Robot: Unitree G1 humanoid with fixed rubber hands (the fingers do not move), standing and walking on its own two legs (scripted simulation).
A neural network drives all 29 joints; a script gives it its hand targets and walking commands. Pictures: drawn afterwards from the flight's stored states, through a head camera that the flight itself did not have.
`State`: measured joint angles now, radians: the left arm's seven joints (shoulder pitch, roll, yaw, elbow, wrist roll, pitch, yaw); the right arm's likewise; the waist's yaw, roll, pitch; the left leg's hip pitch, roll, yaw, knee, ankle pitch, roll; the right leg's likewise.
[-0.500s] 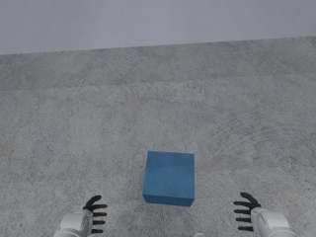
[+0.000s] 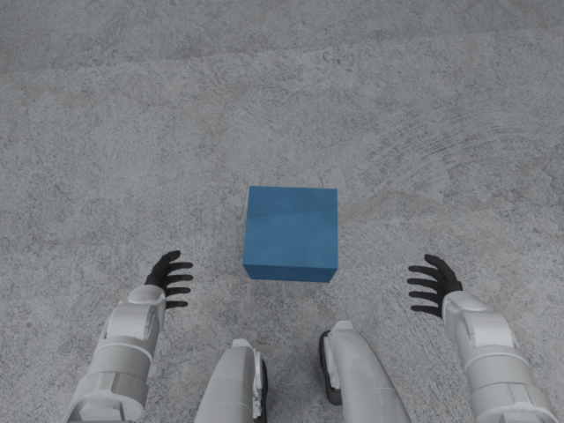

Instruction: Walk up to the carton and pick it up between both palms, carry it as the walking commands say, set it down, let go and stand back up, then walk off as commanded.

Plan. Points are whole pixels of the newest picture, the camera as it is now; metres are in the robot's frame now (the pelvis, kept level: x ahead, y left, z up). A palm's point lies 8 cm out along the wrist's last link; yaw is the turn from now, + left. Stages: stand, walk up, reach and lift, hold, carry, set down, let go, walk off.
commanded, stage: reach and lift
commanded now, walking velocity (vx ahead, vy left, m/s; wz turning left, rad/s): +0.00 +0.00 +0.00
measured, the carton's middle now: (291, 236) +0.52 -0.03 -0.59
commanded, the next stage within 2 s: none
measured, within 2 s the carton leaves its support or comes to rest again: neither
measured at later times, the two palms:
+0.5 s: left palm (165, 209) +0.45 +0.20 -0.12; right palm (418, 212) +0.41 -0.24 -0.13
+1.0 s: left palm (178, 162) +0.56 +0.19 -0.15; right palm (405, 161) +0.52 -0.25 -0.15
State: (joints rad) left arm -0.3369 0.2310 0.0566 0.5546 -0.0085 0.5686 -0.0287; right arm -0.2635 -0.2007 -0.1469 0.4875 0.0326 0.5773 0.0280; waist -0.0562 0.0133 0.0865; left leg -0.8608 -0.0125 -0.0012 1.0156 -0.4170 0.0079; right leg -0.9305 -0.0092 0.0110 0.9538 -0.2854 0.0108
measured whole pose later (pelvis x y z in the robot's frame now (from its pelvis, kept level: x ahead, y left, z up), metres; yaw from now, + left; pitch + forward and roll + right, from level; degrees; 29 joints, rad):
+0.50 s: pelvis +0.00 -0.02 -0.03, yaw +2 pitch +33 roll +1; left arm -0.89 0.36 0.20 0.89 -0.02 0.32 -0.08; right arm -0.78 -0.20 -0.25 0.71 0.07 0.36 -0.08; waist -0.07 0.01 0.01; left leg -1.27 -0.02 -0.03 1.07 -0.38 -0.02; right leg -1.33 -0.01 0.00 1.03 -0.26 -0.01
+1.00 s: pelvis +0.02 -0.01 -0.04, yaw +2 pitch +49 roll +1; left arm -1.20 0.34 0.31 0.89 0.04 0.19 -0.06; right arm -1.11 -0.27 -0.45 0.81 -0.05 0.18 0.04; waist -0.07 0.02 -0.05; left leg -1.53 -0.04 -0.04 1.04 -0.36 -0.01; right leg -1.58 -0.01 0.01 0.98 -0.24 0.01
